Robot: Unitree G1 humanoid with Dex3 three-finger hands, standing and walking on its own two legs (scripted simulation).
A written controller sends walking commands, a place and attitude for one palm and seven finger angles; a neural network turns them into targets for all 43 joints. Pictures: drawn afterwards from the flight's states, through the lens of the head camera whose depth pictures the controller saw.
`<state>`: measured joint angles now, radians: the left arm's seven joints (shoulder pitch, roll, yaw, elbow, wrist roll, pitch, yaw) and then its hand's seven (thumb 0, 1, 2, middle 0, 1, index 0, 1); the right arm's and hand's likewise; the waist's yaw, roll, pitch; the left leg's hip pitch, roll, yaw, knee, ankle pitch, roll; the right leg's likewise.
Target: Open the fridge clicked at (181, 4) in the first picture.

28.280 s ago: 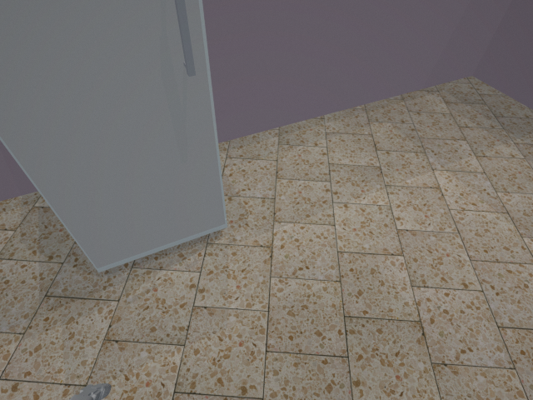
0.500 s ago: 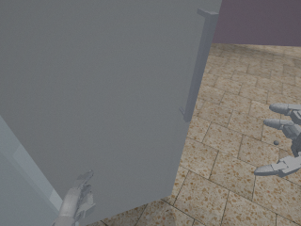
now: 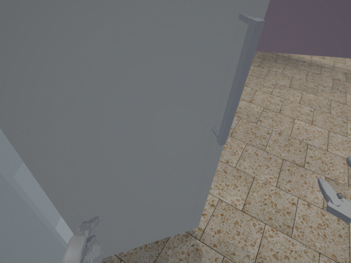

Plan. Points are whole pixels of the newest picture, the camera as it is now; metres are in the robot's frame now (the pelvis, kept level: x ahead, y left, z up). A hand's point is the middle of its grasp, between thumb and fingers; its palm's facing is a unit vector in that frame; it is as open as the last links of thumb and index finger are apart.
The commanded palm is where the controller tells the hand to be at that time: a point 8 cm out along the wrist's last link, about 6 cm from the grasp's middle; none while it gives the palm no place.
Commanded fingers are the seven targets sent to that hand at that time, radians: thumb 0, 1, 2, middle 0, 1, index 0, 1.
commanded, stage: draw the hand back to the body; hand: right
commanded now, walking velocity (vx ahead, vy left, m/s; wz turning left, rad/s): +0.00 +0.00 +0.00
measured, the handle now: (230, 90) +0.44 -0.12 +0.22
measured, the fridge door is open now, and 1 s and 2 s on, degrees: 70 70 70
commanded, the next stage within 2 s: step back with the hand held close in 0.48 s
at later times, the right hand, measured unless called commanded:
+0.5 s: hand (338, 208) +0.18 -0.26 +0.16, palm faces +0.52 +0.77 -0.37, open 7.5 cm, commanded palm +0.13 -0.29 +0.17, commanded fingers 0.00 -0.90 -0.90 0.20 0.30 0.20 0.30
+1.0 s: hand (346, 214) +0.17 -0.28 +0.15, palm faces +0.42 +0.78 -0.46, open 7.4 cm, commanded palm +0.11 -0.31 +0.18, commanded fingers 0.00 -0.90 -0.90 0.20 0.30 0.20 0.30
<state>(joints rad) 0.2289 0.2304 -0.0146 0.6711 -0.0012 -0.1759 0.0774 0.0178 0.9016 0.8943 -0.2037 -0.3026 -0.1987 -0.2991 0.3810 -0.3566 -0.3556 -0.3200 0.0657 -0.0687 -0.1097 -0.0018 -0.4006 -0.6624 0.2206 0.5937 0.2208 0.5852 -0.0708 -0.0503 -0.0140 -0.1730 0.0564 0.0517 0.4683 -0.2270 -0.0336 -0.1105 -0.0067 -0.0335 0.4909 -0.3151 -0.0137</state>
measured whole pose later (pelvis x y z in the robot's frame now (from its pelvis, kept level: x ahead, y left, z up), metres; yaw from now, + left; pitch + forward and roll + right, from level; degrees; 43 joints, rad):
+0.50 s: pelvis -0.01 +0.02 +0.00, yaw -1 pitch -5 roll +0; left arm 0.22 0.22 -0.02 0.66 0.00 -0.20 0.10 0.02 0.90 0.89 -0.20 -0.30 -0.20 -0.30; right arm 0.41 -0.35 -0.35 -0.33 0.07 -0.07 -0.12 0.01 -0.88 -0.90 0.20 0.31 0.20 0.30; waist -0.09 -0.06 0.00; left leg -0.16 0.04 0.07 0.48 -0.23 -0.01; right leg -0.10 -0.03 -0.01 0.49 -0.30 0.01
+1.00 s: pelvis -0.04 -0.01 -0.01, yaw +1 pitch -1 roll +0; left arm 0.21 0.20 -0.01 0.56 0.00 -0.06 0.09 0.02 0.90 0.89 -0.20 -0.30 -0.20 -0.30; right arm 0.51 -0.42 -0.42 -0.48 0.03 -0.18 -0.14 0.01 -0.89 -0.90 0.21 0.31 0.21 0.30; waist -0.02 0.04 0.04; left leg -0.33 0.08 0.02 0.54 -0.19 -0.04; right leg -0.27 0.01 -0.06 0.57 -0.29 -0.04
